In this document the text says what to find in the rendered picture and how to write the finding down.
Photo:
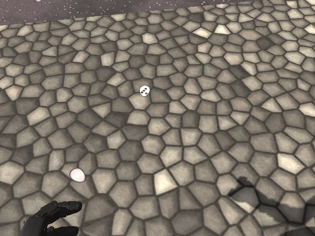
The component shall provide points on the left robot hand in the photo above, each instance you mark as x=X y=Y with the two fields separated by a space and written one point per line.
x=36 y=225

